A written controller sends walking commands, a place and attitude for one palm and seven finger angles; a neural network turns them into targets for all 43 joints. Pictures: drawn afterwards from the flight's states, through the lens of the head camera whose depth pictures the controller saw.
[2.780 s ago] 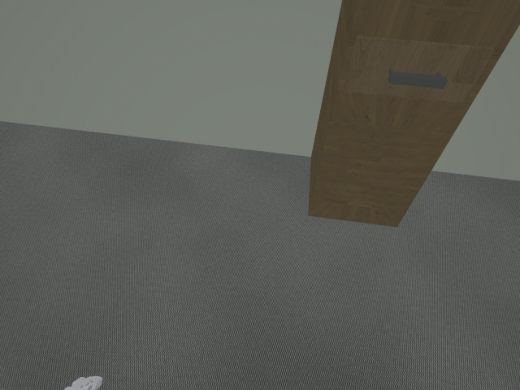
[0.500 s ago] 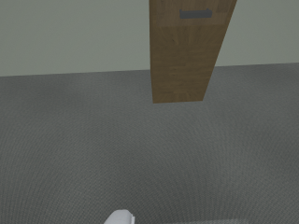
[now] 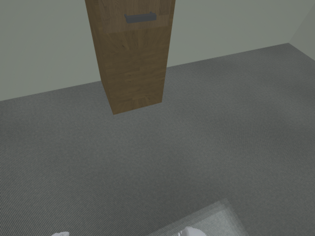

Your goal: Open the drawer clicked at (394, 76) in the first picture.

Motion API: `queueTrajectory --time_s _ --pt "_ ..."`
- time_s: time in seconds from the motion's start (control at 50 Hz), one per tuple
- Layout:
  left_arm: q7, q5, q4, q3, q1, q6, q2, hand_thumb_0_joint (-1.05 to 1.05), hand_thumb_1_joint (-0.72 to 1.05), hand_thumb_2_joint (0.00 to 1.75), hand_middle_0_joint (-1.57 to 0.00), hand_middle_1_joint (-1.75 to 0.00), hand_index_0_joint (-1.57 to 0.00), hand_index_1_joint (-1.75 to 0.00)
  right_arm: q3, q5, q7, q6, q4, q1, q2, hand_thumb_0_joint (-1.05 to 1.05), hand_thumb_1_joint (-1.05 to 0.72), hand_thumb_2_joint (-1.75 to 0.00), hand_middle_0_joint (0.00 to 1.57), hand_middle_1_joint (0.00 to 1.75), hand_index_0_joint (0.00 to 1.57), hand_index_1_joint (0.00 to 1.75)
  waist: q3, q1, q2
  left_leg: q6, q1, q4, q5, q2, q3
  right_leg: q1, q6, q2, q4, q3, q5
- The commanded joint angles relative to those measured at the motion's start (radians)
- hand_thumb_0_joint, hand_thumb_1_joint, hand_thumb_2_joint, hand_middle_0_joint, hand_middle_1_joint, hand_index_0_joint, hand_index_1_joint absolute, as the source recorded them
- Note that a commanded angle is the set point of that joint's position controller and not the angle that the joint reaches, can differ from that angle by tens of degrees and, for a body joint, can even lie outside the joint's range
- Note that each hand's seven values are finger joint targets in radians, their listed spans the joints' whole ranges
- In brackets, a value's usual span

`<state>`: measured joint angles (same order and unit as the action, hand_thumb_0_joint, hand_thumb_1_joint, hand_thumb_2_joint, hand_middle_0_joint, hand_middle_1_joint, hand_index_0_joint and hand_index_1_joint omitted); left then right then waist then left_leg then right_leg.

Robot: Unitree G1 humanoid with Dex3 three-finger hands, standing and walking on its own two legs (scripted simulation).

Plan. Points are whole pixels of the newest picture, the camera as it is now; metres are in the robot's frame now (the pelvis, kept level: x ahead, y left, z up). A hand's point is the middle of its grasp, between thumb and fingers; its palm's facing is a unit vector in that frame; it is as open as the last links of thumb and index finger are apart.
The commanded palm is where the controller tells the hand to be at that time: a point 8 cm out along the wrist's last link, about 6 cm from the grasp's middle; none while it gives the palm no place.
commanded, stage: walk to a spot facing it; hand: left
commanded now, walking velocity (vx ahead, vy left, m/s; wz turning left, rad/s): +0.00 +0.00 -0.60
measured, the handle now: (139, 16) +1.12 +0.18 +0.01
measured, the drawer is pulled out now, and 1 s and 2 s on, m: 0.00 0.00 0.00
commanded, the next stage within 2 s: turn to face it in 1.92 s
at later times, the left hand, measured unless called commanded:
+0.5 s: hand (98, 232) +0.15 +0.17 -0.18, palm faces -0.25 -0.95 -0.18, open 7.4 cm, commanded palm none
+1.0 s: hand (165, 158) +0.41 -0.01 -0.19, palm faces -0.62 -0.77 -0.12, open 7.4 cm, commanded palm none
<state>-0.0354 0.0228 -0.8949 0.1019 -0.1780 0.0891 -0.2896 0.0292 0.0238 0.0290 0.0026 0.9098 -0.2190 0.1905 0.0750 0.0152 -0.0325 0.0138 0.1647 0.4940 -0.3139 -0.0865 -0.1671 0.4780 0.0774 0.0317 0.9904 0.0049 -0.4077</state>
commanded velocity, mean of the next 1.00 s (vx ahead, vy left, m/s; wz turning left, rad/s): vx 0.27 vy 0.00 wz -0.59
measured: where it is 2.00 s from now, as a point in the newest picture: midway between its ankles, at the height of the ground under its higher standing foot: (199, 191)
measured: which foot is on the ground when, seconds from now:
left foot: down 0.00-0.14, up 0.16-0.48, down 0.50-1.00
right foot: up 0.00-0.14, down 0.16-0.50, up 0.52-1.00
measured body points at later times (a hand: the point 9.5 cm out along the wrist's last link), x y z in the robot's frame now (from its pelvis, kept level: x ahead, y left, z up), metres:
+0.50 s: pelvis +0.04 +0.00 -0.01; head +0.07 +0.02 +0.44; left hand +0.16 +0.22 -0.17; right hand +0.04 -0.29 -0.13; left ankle +0.09 +0.10 -0.74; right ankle -0.01 -0.15 -0.74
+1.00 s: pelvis +0.20 -0.07 -0.02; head +0.25 -0.09 +0.43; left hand +0.44 +0.03 -0.17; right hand -0.02 -0.16 -0.15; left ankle +0.10 +0.09 -0.73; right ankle +0.26 -0.21 -0.72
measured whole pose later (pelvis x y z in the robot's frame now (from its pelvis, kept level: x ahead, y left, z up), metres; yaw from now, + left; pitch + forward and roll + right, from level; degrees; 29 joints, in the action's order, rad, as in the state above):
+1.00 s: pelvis +0.20 -0.07 -0.02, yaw -36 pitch -1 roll -2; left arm -0.06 0.04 -0.94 0.07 -0.06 0.02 -0.19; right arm 0.02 0.03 0.03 -0.05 1.10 -0.52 0.10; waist 0.13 -0.06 -0.02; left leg -0.06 -0.11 0.49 -0.51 -0.15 -0.43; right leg 0.51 -0.06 0.00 0.68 0.19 -0.24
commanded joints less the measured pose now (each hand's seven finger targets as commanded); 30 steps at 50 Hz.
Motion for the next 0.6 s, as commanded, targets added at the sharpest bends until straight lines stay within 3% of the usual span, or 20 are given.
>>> queueTrajectory --time_s 0.0,0.06,0.08,0.1,0.12,0.14,0.16,0.18,0.2,0.24,0.32,0.38,0.4,0.44,0.46,0.48,0.5,0.52,0.56,0.58 --pt "-0.007 0.001 0.112 -0.012 0.110 -0.036 -0.022 0.00 0.90 0.90 -0.20 -0.30 -0.20 -0.30 0.075 0.004 0.000 -0.014 -0.040 -0.070 0.232 0.00 -0.90 -0.90 0.20 0.30 0.20 0.30 -0.055 -0.070 0.231 0.122 -0.089 -0.096 0.553 -0.253 0.115 -0.015 -0.018 -0.006 -0.166 0.071 -0.019" --pt "-0.003 -0.002 0.105 -0.009 0.071 -0.048 -0.030 0.00 0.90 0.90 -0.20 -0.30 -0.20 -0.30 0.081 0.005 -0.004 -0.010 -0.039 -0.051 0.250 0.00 -0.90 -0.90 0.20 0.30 0.20 0.30 -0.086 -0.045 0.244 0.085 -0.073 -0.017 0.564 -0.266 0.074 -0.125 -0.046 -0.019 -0.322 0.087 0.019" --pt "-0.001 -0.002 0.092 -0.005 0.021 -0.056 -0.042 0.00 0.90 0.90 -0.20 -0.30 -0.20 -0.30 0.083 0.001 -0.007 -0.008 -0.041 -0.041 0.251 0.00 -0.90 -0.90 0.20 0.30 0.20 0.30 -0.119 -0.017 0.216 0.048 -0.050 0.065 0.531 -0.252 0.035 -0.220 -0.056 -0.022 -0.438 0.094 0.118" --pt "0.007 0.002 0.069 0.001 -0.050 -0.069 -0.095 0.00 0.90 0.90 -0.20 -0.30 -0.20 -0.30 0.078 -0.007 -0.015 -0.006 -0.043 -0.056 0.233 0.00 -0.90 -0.90 0.20 0.30 0.20 0.30 -0.167 0.017 0.105 -0.011 0.062 0.238 0.450 -0.225 -0.013 -0.411 -0.083 0.022 -0.571 0.039 0.270" --pt "0.025 0.009 0.050 0.025 -0.127 -0.085 -0.217 0.00 0.90 0.90 -0.20 -0.30 -0.20 -0.30 0.054 -0.011 -0.021 -0.002 -0.083 -0.055 0.148 0.00 -0.90 -0.90 0.20 0.30 0.20 0.30 -0.202 0.049 -0.235 -0.080 0.375 0.485 -0.103 -0.091 -0.062 -0.622 -0.183 0.293 -0.618 -0.318 0.620" --pt "0.039 -0.011 0.037 0.029 -0.177 -0.078 -0.244 0.00 0.90 0.90 -0.20 -0.30 -0.20 -0.30 0.044 -0.009 -0.010 0.010 -0.122 0.016 0.146 0.00 -0.90 -0.90 0.20 0.30 0.20 0.30 -0.214 0.079 -0.234 -0.087 0.458 0.630 -0.338 -0.036 0.077 -0.570 -0.280 0.391 -0.604 -0.410 0.819" --pt "0.047 -0.010 0.045 0.031 -0.158 -0.071 -0.229 0.00 0.90 0.90 -0.20 -0.30 -0.20 -0.30 0.042 -0.011 -0.004 0.018 -0.121 0.044 0.145 0.00 -0.90 -0.90 0.20 0.30 0.20 0.30 -0.206 0.076 -0.241 -0.078 0.472 0.672 -0.298 -0.050 0.147 -0.499 -0.294 0.334 -0.654 -0.414 0.496" --pt "0.047 -0.007 0.061 0.028 -0.088 -0.065 -0.204 0.00 0.90 0.90 -0.20 -0.30 -0.20 -0.30 0.046 -0.007 -0.009 0.022 -0.120 0.072 0.158 0.00 -0.90 -0.90 0.20 0.30 0.20 0.30 -0.135 0.062 -0.230 -0.080 0.499 0.693 -0.245 -0.056 0.155 -0.425 -0.288 0.299 -0.710 -0.422 0.188" --pt "0.048 -0.004 0.079 0.019 -0.023 -0.060 -0.172 0.00 0.90 0.90 -0.20 -0.30 -0.20 -0.30 0.051 0.000 -0.020 0.023 -0.104 0.066 0.170 0.00 -0.90 -0.90 0.20 0.30 0.20 0.30 -0.099 0.034 -0.155 -0.080 0.467 0.674 -0.168 -0.068 0.149 -0.356 -0.268 0.257 -0.732 -0.362 0.005" --pt "0.042 0.002 0.086 0.006 0.024 -0.075 -0.148 0.00 0.90 0.90 -0.20 -0.30 -0.20 -0.30 0.048 0.009 -0.032 0.019 -0.080 0.026 0.158 0.00 -0.90 -0.90 0.20 0.30 0.20 0.30 -0.069 -0.005 -0.110 -0.092 0.397 0.595 -0.094 -0.054 0.110 -0.263 -0.241 0.200 -0.742 -0.295 -0.033" --pt "0.032 0.005 0.054 0.008 -0.024 -0.096 -0.165 0.00 0.90 0.90 -0.20 -0.30 -0.20 -0.30 0.048 0.004 -0.041 -0.001 -0.082 0.021 0.141 0.00 -0.90 -0.90 0.20 0.30 0.20 0.30 -0.064 0.003 -0.106 -0.096 0.349 0.413 -0.077 -0.022 0.087 -0.253 -0.253 0.179 -0.752 -0.315 -0.073" --pt "0.027 0.004 0.045 0.010 -0.037 -0.097 -0.168 0.00 0.90 0.90 -0.20 -0.30 -0.20 -0.30 0.047 -0.002 -0.039 -0.018 -0.094 0.019 0.134 0.00 -0.90 -0.90 0.20 0.30 0.20 0.30 -0.062 0.006 -0.147 -0.085 0.266 0.280 -0.087 0.011 0.080 -0.220 -0.255 0.171 -0.736 -0.351 -0.055" --pt "0.027 0.006 0.046 0.012 -0.018 -0.097 -0.166 0.00 0.90 0.90 -0.20 -0.30 -0.20 -0.30 0.046 -0.006 -0.037 -0.025 -0.093 -0.015 0.130 0.00 -0.90 -0.90 0.20 0.30 0.20 0.30 -0.070 -0.015 -0.145 -0.078 0.208 0.213 -0.100 0.017 0.082 -0.202 -0.250 0.169 -0.709 -0.355 -0.043" --pt "0.022 0.000 0.053 0.011 0.029 -0.089 -0.144 0.00 0.90 0.90 -0.20 -0.30 -0.20 -0.30 0.046 -0.006 -0.026 -0.037 -0.053 -0.137 0.132 0.00 -0.90 -0.90 0.20 0.30 0.20 0.30 -0.082 -0.075 -0.110 -0.077 -0.038 0.024 0.013 0.050 0.033 -0.065 -0.200 0.093 -0.619 -0.302 -0.084" --pt "0.018 -0.002 0.069 -0.001 0.046 -0.085 -0.085 0.00 0.90 0.90 -0.20 -0.30 -0.20 -0.30 0.055 -0.006 -0.011 -0.048 -0.018 -0.245 0.182 0.00 -0.90 -0.90 0.20 0.30 0.20 0.30 -0.109 -0.126 0.035 -0.066 -0.204 -0.098 -0.067 -0.027 0.112 0.047 -0.156 0.019 -0.447 -0.240 -0.093" --pt "0.006 -0.012 0.090 -0.018 0.026 -0.078 0.008 0.00 0.90 0.90 -0.20 -0.30 -0.20 -0.30 0.077 0.013 -0.005 -0.050 0.001 -0.317 0.297 0.00 -0.90 -0.90 0.20 0.30 0.20 0.30 -0.101 -0.144 0.399 0.006 -0.275 -0.276 -0.389 -0.318 0.482 0.251 -0.094 -0.127 -0.103 -0.077 -0.206" --pt "0.003 -0.002 0.125 -0.012 0.067 -0.087 -0.016 0.00 0.90 0.90 -0.20 -0.30 -0.20 -0.30 0.068 0.008 -0.004 -0.051 -0.014 -0.307 0.319 0.00 -0.90 -0.90 0.20 0.30 0.20 0.30 -0.044 -0.126 0.355 0.077 -0.151 -0.382 -0.554 -0.466 0.666 0.300 -0.082 -0.046 0.037 -0.060 -0.166" --pt "-0.001 0.012 0.111 0.001 0.110 -0.088 -0.034 0.00 0.90 0.90 -0.20 -0.30 -0.20 -0.30 0.062 0.013 -0.002 -0.057 -0.011 -0.254 0.272 0.00 -0.90 -0.90 0.20 0.30 0.20 0.30 0.027 -0.117 0.276 0.076 -0.050 -0.428 -0.564 -0.442 0.665 0.296 -0.075 -0.020 0.157 -0.075 -0.089" --pt "-0.022 0.016 0.064 0.008 0.047 -0.086 -0.025 0.00 0.90 0.90 -0.20 -0.30 -0.20 -0.30 0.036 0.005 -0.001 -0.070 -0.023 -0.149 0.187 0.00 -0.90 -0.90 0.20 0.30 0.20 0.30 0.081 -0.041 0.146 0.034 -0.014 -0.385 -0.292 -0.326 0.393 0.276 -0.066 0.030 0.225 -0.040 0.089" --pt "-0.025 0.017 0.042 0.005 0.015 -0.080 -0.004 0.00 0.90 0.90 -0.20 -0.30 -0.20 -0.30 0.029 0.002 0.002 -0.077 -0.020 -0.144 0.161 0.00 -0.90 -0.90 0.20 0.30 0.20 0.30 0.063 -0.029 0.155 0.006 -0.025 -0.356 -0.124 -0.277 0.272 0.246 -0.058 0.032 0.240 -0.029 0.154"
